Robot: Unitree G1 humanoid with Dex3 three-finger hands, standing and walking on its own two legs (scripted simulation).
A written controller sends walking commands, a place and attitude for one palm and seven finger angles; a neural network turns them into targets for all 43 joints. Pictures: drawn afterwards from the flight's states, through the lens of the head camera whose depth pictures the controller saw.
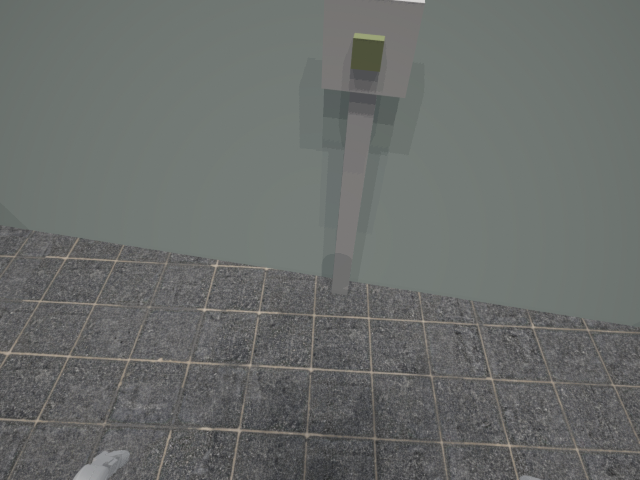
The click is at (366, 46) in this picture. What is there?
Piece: button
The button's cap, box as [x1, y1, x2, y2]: [351, 33, 384, 71]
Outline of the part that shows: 355,33 353,37 351,68 379,71 384,36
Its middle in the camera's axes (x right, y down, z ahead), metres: +0.09 -0.36 +0.75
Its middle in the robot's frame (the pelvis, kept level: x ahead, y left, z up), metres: +0.83 -0.04 +0.15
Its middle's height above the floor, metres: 0.92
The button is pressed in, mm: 0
